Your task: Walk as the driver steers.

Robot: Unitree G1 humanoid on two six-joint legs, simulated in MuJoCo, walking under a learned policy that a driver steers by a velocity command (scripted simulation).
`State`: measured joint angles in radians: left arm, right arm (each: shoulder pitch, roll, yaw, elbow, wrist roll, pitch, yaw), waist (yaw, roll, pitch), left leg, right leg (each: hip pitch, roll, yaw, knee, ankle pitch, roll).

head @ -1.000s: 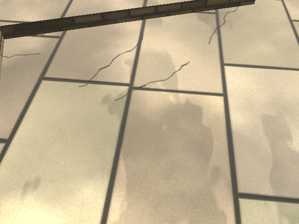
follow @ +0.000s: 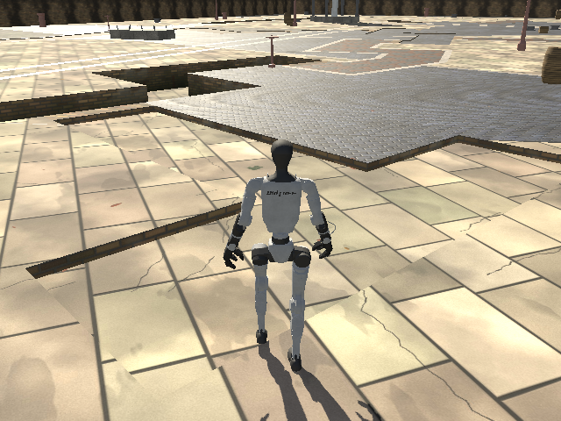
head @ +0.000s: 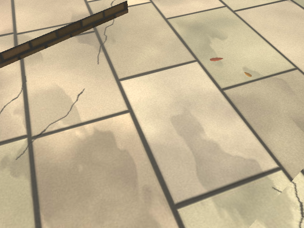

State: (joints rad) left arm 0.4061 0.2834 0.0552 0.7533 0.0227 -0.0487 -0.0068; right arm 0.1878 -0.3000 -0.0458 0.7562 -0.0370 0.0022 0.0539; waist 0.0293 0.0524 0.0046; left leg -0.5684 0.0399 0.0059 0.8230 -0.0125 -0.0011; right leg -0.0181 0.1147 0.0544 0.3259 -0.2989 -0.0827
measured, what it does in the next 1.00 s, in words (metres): goes down, turning left: left foot 0.12 m lower, then right foot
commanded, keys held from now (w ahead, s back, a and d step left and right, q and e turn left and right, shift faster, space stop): w+q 0.78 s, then w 0.14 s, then w+e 0.08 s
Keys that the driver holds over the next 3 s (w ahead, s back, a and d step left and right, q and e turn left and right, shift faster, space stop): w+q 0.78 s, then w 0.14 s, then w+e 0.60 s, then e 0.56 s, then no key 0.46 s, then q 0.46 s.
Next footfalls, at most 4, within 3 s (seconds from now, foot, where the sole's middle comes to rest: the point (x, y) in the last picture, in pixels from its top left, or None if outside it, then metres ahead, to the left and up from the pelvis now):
0.28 left None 0.31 0.20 -0.90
0.70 right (144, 203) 0.69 0.11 -0.90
1.16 left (81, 194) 0.74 0.44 -0.90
1.66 right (116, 139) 1.09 0.30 -0.90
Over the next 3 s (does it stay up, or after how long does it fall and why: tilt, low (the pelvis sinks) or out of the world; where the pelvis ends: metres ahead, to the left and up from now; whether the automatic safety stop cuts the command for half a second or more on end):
stays up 1.02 0.43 -0.13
